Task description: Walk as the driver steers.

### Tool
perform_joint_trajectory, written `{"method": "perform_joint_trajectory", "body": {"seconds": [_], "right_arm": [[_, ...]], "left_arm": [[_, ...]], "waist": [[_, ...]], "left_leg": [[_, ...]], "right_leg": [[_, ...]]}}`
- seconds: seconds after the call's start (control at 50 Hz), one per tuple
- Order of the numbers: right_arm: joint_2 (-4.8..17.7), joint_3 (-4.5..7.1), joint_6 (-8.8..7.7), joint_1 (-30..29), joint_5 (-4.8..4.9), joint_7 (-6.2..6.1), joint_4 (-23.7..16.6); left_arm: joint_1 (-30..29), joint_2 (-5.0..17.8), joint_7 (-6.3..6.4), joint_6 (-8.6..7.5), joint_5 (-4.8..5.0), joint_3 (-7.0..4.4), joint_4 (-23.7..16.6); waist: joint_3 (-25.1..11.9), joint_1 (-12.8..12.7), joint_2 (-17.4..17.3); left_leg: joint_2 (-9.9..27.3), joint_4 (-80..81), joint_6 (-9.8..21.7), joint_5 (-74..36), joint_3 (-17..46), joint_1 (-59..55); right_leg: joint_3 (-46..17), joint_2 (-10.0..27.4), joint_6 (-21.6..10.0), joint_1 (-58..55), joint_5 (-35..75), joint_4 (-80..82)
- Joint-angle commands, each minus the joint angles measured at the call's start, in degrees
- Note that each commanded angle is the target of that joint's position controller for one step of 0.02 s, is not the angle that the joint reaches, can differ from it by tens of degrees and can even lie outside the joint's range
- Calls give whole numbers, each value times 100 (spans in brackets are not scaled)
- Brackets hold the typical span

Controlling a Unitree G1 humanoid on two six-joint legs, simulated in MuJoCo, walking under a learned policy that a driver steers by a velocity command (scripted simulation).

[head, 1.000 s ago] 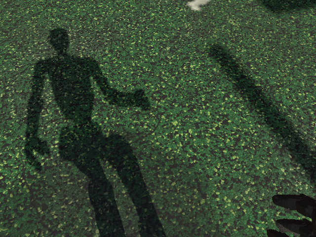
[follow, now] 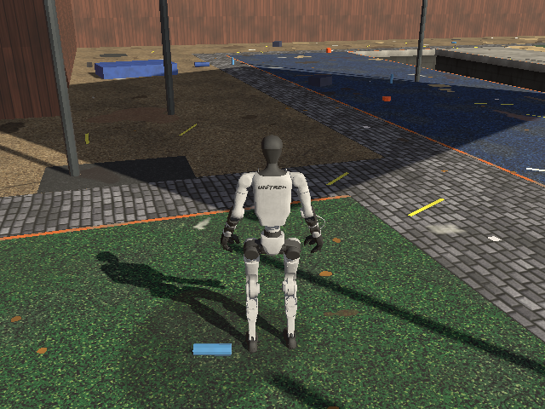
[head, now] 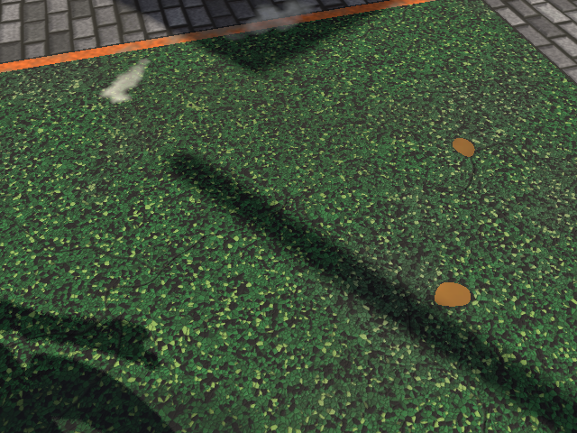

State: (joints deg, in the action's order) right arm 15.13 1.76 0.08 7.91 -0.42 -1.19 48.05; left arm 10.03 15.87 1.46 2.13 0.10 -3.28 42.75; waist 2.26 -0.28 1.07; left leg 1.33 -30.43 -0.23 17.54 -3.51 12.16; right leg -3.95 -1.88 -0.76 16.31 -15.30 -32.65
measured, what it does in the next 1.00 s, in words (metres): walks ahead, turning right: left foot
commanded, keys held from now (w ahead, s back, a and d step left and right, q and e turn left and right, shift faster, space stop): e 0.18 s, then w+e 0.82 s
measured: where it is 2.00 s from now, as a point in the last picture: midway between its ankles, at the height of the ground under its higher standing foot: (508, 351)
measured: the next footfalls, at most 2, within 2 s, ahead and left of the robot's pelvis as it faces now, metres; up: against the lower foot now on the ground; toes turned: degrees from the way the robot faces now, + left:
left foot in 0.70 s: +0.31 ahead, +0.04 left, +0.00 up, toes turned -25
right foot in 1.18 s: +0.46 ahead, -0.35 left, +0.00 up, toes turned -41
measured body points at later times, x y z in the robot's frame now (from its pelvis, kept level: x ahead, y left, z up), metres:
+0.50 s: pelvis +0.06 -0.05 +0.02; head +0.08 -0.09 +0.47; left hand +0.19 +0.21 -0.08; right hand +0.19 -0.37 -0.08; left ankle +0.20 +0.11 -0.68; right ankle +0.01 -0.12 -0.73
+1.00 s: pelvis +0.30 -0.08 +0.01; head +0.33 -0.10 +0.46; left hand +0.59 +0.04 -0.08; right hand +0.16 -0.34 -0.11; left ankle +0.28 +0.05 -0.73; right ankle +0.32 -0.28 -0.67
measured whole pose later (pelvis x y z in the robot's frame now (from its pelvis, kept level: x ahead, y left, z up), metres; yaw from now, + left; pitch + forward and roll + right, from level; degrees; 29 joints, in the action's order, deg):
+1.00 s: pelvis +0.30 -0.08 +0.01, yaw -32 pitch +2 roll +2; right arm 16.0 4.0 -5.2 19.4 -0.1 0.1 49.3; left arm 10.7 17.9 -0.6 -1.6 1.3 -3.9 35.7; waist 1.6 4.5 3.0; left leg -1.6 -14.2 1.1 15.1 -7.3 1.0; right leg -3.4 5.3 0.2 40.8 -6.4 -53.0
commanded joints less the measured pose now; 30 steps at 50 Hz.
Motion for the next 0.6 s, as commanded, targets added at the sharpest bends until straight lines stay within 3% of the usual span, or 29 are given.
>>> {"method": "perform_joint_trajectory", "body": {"seconds": [0.02,0.04,0.08,0.14,0.16,0.18,0.2,0.22,0.24,0.26,0.28,0.3,0.32,0.36,0.44,0.52,0.6], "right_arm": [[1099,333,52,117,20,-179,-253],[1064,332,68,-57,26,-222,-322],[1127,369,69,-189,25,-244,-400],[1267,447,139,-573,127,-207,-452],[1198,439,182,-565,166,-186,-423],[1037,418,201,-253,170,-145,-305],[705,335,192,-26,17,-100,-341],[570,257,117,-706,-22,-107,-801],[780,328,22,-820,107,-62,-817],[905,373,-72,-811,186,3,-797],[994,428,-157,-749,156,18,-673],[1032,455,-227,-755,89,8,-621],[975,452,-293,-772,61,35,-598],[855,439,-409,-750,54,97,-547],[659,380,-497,-1015,58,133,-629],[625,326,-560,-1333,118,188,-800],[743,328,-687,-1376,159,252,-921]], "left_arm": [[-207,563,-4,-56,35,-242,-492],[-141,536,-34,-43,41,-260,-499],[-268,517,-101,-12,80,-275,-595],[107,501,-181,32,102,-290,-474],[329,534,-202,36,98,-327,-390],[457,694,-190,32,84,-405,-373],[713,1312,-99,16,101,-580,-426],[1107,1696,-140,-119,-15,-600,-505],[1133,1370,-192,-312,-58,-494,-502],[955,1123,-173,-433,12,-412,-482],[743,1017,-134,-479,86,-370,-507],[596,975,-79,-491,110,-328,-535],[604,945,-32,-487,69,-293,-558],[777,914,19,-527,21,-283,-558],[995,976,53,-556,71,-311,-500],[1138,1066,46,-502,108,-352,-438],[1148,1035,12,-458,123,-349,-414]], "waist": [[-268,163,-1063],[-274,129,-1202],[-175,188,-906],[-345,-24,-824],[-422,-117,-787],[-437,-113,-421],[-521,-47,1090],[-728,-331,1804],[-797,-386,976],[-492,-258,714],[-262,-169,380],[-149,-131,372],[-153,-110,443],[-229,-128,392],[-112,-225,454],[47,-372,572],[31,-371,597]], "left_leg": [[1595,1042,1024,-1241,1362,-388],[1939,1070,1245,-1636,1563,-402],[2193,1084,1400,-2285,1565,-530],[1752,675,970,-2605,714,-319],[1556,339,771,-2363,397,-147],[1262,-318,455,-1635,11,174],[599,-1884,-69,321,-609,1326],[-301,-3191,-236,2316,76,2593],[-83,-3755,-125,2115,785,2975],[107,-3670,47,1516,898,3207],[237,-3414,122,963,868,3236],[311,-3050,109,456,884,3198],[299,-2835,78,65,873,2985],[183,-2363,3,-530,791,2819],[-5,-1097,-239,-1050,748,2545],[-107,-325,-387,-1227,777,2177],[-201,135,-275,-1140,791,1557]], "right_leg": [[154,58,-46,686,-103,-804],[245,137,-32,856,-964,-1265],[236,421,17,1218,-1754,-1684],[623,349,25,366,-624,-688],[812,157,-47,-104,-1,-149],[576,61,-214,-602,643,442],[-1161,1002,-737,-1395,1569,1187],[-3503,2096,-1968,-1565,666,1718],[-3646,2171,-2106,-1702,-734,1944],[-3280,1974,-1800,-1621,-1813,2024],[-2928,1737,-1481,-1488,-2192,2092],[-2700,1594,-1316,-1438,-1977,2168],[-2499,1422,-1236,-1359,-1681,2249],[-2160,1253,-1202,-1469,-917,2306],[-1789,1074,-1197,-1293,-353,2287],[-1854,1044,-1204,-923,-349,2157],[-2160,1049,-1151,-759,-319,1859]]}}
